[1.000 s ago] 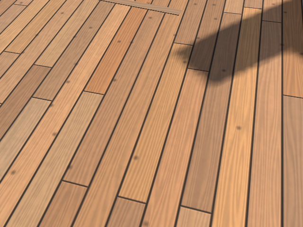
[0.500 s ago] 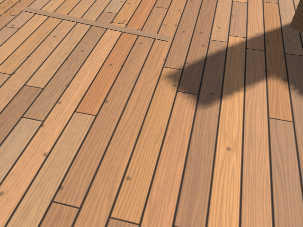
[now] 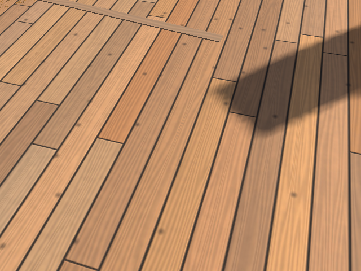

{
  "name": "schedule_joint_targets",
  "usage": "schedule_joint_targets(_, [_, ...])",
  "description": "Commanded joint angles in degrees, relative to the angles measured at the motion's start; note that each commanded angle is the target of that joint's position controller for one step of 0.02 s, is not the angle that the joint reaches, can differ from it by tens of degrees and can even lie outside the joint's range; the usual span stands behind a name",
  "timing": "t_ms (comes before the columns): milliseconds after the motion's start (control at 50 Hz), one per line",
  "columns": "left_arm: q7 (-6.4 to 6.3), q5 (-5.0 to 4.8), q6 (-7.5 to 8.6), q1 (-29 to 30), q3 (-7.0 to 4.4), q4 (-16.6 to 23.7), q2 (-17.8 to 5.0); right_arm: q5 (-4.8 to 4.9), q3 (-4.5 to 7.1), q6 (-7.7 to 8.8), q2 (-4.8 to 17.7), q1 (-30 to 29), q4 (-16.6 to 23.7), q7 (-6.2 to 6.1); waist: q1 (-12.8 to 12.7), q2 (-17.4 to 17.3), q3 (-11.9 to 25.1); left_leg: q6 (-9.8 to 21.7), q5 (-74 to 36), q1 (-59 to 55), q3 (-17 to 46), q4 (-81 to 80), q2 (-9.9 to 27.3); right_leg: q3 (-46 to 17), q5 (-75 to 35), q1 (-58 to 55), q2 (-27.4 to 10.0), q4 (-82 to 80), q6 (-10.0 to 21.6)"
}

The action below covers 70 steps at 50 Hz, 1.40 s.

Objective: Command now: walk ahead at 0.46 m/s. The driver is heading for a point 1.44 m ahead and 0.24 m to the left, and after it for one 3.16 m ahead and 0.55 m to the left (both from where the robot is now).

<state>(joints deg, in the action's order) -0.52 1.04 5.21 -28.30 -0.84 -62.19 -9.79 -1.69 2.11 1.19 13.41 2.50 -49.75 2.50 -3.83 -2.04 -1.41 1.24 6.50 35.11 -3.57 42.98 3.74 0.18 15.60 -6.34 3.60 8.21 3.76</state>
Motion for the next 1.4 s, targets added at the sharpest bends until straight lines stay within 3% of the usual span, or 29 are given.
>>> schedule_joint_targets(20, [-0.35,0.07,0.41,-3.1,-1.55,0.3,-9.1,0.42,0.04,1.01,2.8,-9.4,6.3,-0.22,0.0,8.2,-6.8,1.5,-1.5,0.5,-2.4,-6.4,-1.8,-5.7,-28.9,3.6,-15.0,-0.7,7.2])
schedule_joint_targets(80, [-0.53,0.01,0.45,0.2,-1.96,0.3,-10.6,0.42,0.95,1.55,4.5,-2.1,4.8,-1.18,4.4,8.1,-3.5,4.9,1.2,-10.8,-3.1,-9.9,-4.9,-3.3,-48.8,2.1,-15.8,7.8,5.3])
schedule_joint_targets(120, [-0.49,-0.05,0.03,1.9,-2.24,0.6,-11.3,0.03,2.60,2.45,7.1,15.5,-1.1,-2.32,11.8,5.8,5.8,7.4,0.5,-31.2,-2.6,-14.4,-6.2,-0.4,-50.9,6.8,-12.7,28.8,3.3])
schedule_joint_targets(140, [-0.29,-0.17,-0.10,0.6,-1.57,2.0,-8.6,-1.39,3.84,2.84,11.6,25.2,-3.0,-2.95,14.0,-0.4,12.8,9.7,11.6,-44.9,12.1,-15.7,6.9,1.6,-29.1,18.3,-9.3,46.5,2.6])
schedule_joint_targets(160, [0.36,-1.61,-0.15,-5.9,-0.88,2.4,-2.7,-1.65,4.55,2.62,15.7,25.4,-3.2,-2.44,9.2,-13.2,17.7,16.9,17.8,-54.3,42.5,-25.8,20.7,0.5,14.3,36.6,2.1,65.7,0.8])
schedule_joint_targets(180, [0.33,-0.32,-0.27,-1.3,-2.17,2.7,-8.2,0.57,4.21,2.20,12.7,19.5,-2.7,-1.96,7.9,-5.5,11.9,15.8,23.3,-47.6,44.1,-30.1,18.1,-5.6,10.5,41.2,-1.4,69.5,2.2])
schedule_joint_targets(200, [0.64,-0.13,-0.10,4.0,-2.58,4.4,-9.1,1.07,3.11,2.44,8.5,13.2,-1.6,-1.82,5.9,-1.7,3.9,14.3,21.1,-38.8,33.8,-30.5,16.3,-4.4,4.1,42.1,-4.6,67.5,2.5])
schedule_joint_targets(220, [0.83,-0.10,0.16,6.6,-2.37,4.9,-7.8,0.84,2.33,3.07,5.5,11.1,-1.7,-1.58,4.9,1.1,0.8,13.1,12.7,-32.5,27.1,-32.0,13.6,-4.0,0.5,40.0,-6.5,64.4,2.5])
schedule_joint_targets(260, [1.44,0.99,-1.01,5.9,-2.18,4.7,-5.9,0.83,1.32,3.93,2.8,11.5,-3.3,-1.93,2.1,-0.4,0.0,10.9,3.4,-26.0,18.4,-33.7,9.6,-3.5,-1.2,34.8,-8.6,59.8,1.6])
schedule_joint_targets(380, [2.42,1.26,-3.03,16.3,-2.05,8.3,-5.3,1.20,1.14,5.05,4.3,20.0,-6.8,-2.34,2.8,-0.2,-3.2,10.6,-7.2,-27.4,10.4,-36.9,7.0,0.3,-8.3,43.1,-10.2,49.9,-1.5])
schedule_joint_targets(580, [2.37,0.17,-2.18,33.9,-0.76,14.8,-4.7,0.44,0.33,4.50,4.0,29.5,-10.4,-3.39,7.4,-1.6,-5.0,8.8,-27.0,-41.0,5.6,-33.0,7.3,5.1,-15.0,43.3,-5.9,26.2,-0.4])
schedule_joint_targets(640, [1.76,0.15,-1.43,29.4,-1.42,14.2,-6.0,0.05,0.64,4.31,5.2,27.2,-10.5,-3.84,4.2,-2.6,-2.6,8.2,-44.5,-43.8,4.4,-25.3,8.4,6.2,-7.9,35.1,-2.7,23.0,2.6])
schedule_joint_targets(680, [0.72,0.55,-0.59,14.3,-2.84,9.4,-8.4,0.33,0.83,3.99,6.1,25.2,-10.3,-3.67,-2.3,-2.0,5.0,6.8,-48.3,-40.5,2.6,-8.3,6.7,6.3,-9.0,17.1,-0.6,17.7,5.5])
schedule_joint_targets(700, [0.03,2.02,-0.22,4.1,-4.12,7.2,-12.1,1.03,0.34,4.19,4.8,24.2,-8.7,-3.45,-5.9,0.9,11.2,6.0,-31.7,-28.6,1.4,6.8,4.7,-3.6,-5.9,1.6,-10.0,17.6,8.5])
schedule_joint_targets(720, [-0.02,2.88,-0.56,-0.2,-5.71,6.7,-17.7,3.41,-0.71,4.11,-1.3,31.2,-7.5,-2.64,-2.9,14.2,19.2,3.1,12.6,-6.2,-1.7,31.1,-6.5,-33.1,-3.8,-15.8,-28.2,14.1,18.1])
schedule_joint_targets(740, [0.64,0.30,-1.43,3.9,-5.28,6.9,-14.6,1.83,1.02,3.94,5.0,27.1,-8.0,-3.02,-2.5,5.9,17.0,4.1,21.0,-0.3,6.3,36.5,-6.6,-38.5,-1.0,-11.6,-26.5,8.8,17.5])
schedule_joint_targets(760, [0.81,-0.50,-1.36,10.9,-4.50,7.9,-12.0,1.44,1.26,4.16,4.8,21.9,-5.9,-2.96,0.1,5.3,7.2,4.5,15.9,2.5,7.0,34.6,-3.3,-28.1,-1.5,-2.7,-24.5,7.1,15.4])
schedule_joint_targets(820, [0.62,-0.20,-0.05,14.2,-2.50,6.5,-4.9,-0.18,1.17,3.04,2.1,19.7,-5.6,-2.25,5.0,3.5,-0.3,3.4,10.6,-4.8,6.7,25.4,0.8,-13.9,-12.5,13.6,-17.2,2.3,9.8])
schedule_joint_targets(860, [0.45,-0.31,0.89,11.3,-2.43,5.0,-5.5,-0.63,1.03,1.84,0.4,20.1,-5.7,-1.48,6.0,4.1,-0.2,2.3,9.8,-6.3,5.5,22.6,1.0,-10.6,-16.5,15.4,-15.8,1.2,9.4])
schedule_joint_targets(940, [0.39,-0.08,1.54,7.6,-2.84,4.0,-8.2,-0.25,1.08,0.64,1.2,11.6,-2.6,-0.85,5.2,4.3,-3.1,0.8,2.4,0.5,4.6,15.4,2.3,-4.8,-16.8,15.0,-15.0,-2.3,8.5])
schedule_joint_targets(1120, [-0.70,0.25,1.44,0.7,-2.24,2.3,-8.0,0.21,-0.01,1.29,0.6,-3.7,3.3,-0.29,0.9,5.2,-5.3,3.5,-5.6,1.2,-1.2,-6.2,-0.6,5.9,-29.8,3.0,-16.2,0.0,5.1])
schedule_joint_targets(1180, [-1.49,0.44,0.87,1.7,-2.60,2.4,-9.8,-0.14,0.63,1.50,1.6,-1.6,3.6,-0.45,3.0,6.5,-3.2,6.6,1.8,-3.8,-4.3,-8.7,-4.1,8.7,-50.2,-1.7,-17.6,8.7,4.1])
schedule_joint_targets(1220, [-1.67,0.64,-0.03,2.8,-3.09,2.9,-11.3,-0.35,1.83,1.78,3.5,7.9,0.9,-0.79,7.0,7.5,2.5,9.3,6.2,-14.2,-6.0,-10.8,-8.3,10.6,-60.8,-1.8,-17.6,24.0,3.4])
schedule_joint_targets(1240, [-1.56,0.35,-0.41,3.7,-3.18,3.9,-11.8,-0.94,2.99,2.15,5.6,16.6,-1.8,-1.04,11.0,6.2,7.0,11.5,4.3,-26.5,-3.3,-14.7,-8.1,11.8,-53.7,4.7,-16.6,36.7,2.1])
schedule_joint_targets(1260, [-1.01,-0.74,-0.18,4.1,-2.55,6.9,-9.4,-1.71,4.95,2.14,11.7,24.3,-2.6,-1.83,13.4,-1.1,13.8,17.0,9.0,-42.8,15.1,-16.3,5.0,13.0,-32.4,21.4,-13.2,56.9,-0.1])
schedule_joint_targets(1280, [0.10,-1.23,0.49,4.2,-2.56,10.1,-7.5,-0.43,5.77,1.41,14.9,22.1,-1.8,-1.81,9.7,-11.8,18.0,25.0,3.7,-53.3,45.7,-25.1,17.4,6.4,14.6,41.4,0.2,74.7,-2.5])
schedule_joint_targets(1300, [0.40,-0.18,0.96,10.6,-3.02,11.4,-10.2,0.86,5.47,0.77,13.7,20.1,-2.0,-1.88,9.9,-2.0,12.8,22.9,3.7,-50.5,39.5,-26.1,14.9,-2.5,10.0,48.2,-4.3,75.5,-1.5])
schedule_joint_targets(1340, [0.54,-0.50,1.83,12.7,-2.75,12.3,-9.0,0.99,4.12,0.91,8.1,14.3,-1.5,-2.19,5.8,4.1,2.3,18.2,-4.8,-35.7,27.6,-28.7,11.0,-2.2,2.6,45.8,-8.6,66.0,-1.6])
schedule_joint_targets(1400, [0.77,1.79,-1.32,11.3,-2.65,13.0,-7.6,1.79,3.28,2.26,6.3,12.9,-1.2,-2.60,2.2,2.5,1.3,15.8,-13.6,-26.6,20.1,-30.2,5.4,-2.0,2.3,38.4,-10.0,58.1,-4.2])
